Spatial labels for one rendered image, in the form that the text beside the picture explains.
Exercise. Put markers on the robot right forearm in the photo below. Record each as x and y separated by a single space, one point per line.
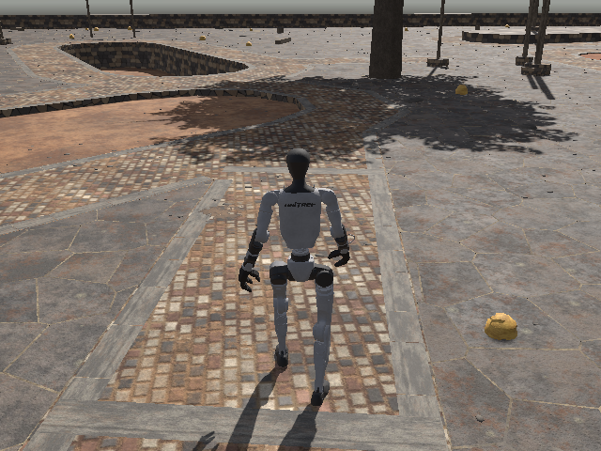
342 242

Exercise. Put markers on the humanoid robot head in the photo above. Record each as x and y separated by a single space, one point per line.
298 160

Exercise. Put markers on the robot left forearm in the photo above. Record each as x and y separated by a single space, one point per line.
252 254

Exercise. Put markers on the right robot upper arm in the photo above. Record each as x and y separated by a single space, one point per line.
328 197

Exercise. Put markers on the right robot hand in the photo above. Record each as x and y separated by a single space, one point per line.
343 261

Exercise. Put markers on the left robot upper arm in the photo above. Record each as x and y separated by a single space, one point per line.
263 220

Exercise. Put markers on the left robot hand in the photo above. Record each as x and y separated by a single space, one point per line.
243 278

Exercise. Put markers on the left robot thigh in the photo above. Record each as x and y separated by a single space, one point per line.
278 280

